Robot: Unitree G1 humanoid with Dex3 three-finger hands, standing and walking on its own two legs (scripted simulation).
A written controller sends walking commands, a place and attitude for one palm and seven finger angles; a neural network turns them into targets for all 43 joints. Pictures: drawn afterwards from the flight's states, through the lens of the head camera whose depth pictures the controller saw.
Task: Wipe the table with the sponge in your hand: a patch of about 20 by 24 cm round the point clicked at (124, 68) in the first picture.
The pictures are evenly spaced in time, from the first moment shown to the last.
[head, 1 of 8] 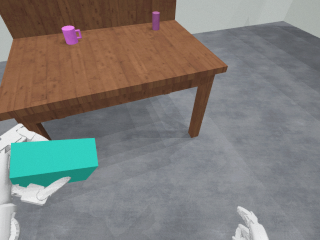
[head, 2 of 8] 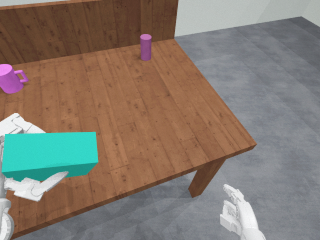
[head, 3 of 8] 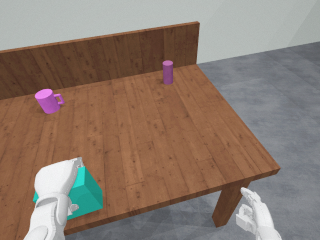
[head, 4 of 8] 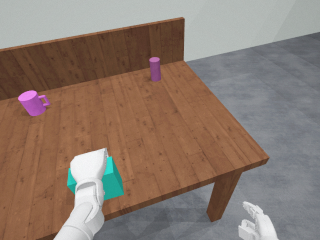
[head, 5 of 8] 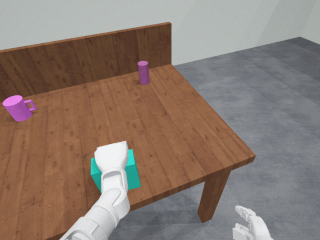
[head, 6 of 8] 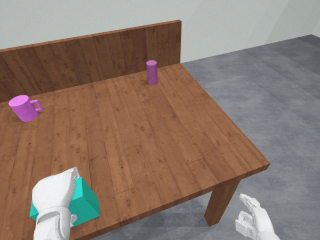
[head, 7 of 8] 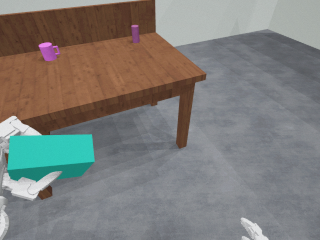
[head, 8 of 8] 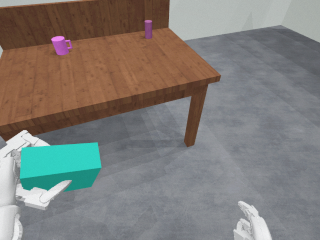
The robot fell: no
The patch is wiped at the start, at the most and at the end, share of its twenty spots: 0.00 1.00 1.00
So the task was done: yes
